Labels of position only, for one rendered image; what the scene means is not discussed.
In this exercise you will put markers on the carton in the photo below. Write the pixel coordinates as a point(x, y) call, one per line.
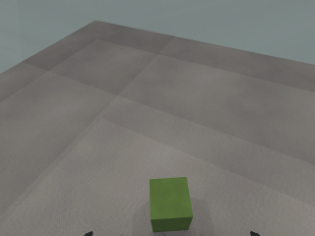
point(170, 204)

